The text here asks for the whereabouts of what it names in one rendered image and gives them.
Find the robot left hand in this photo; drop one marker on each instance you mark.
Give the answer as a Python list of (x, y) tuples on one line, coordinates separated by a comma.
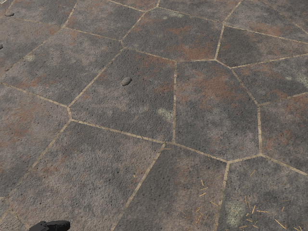
[(54, 225)]

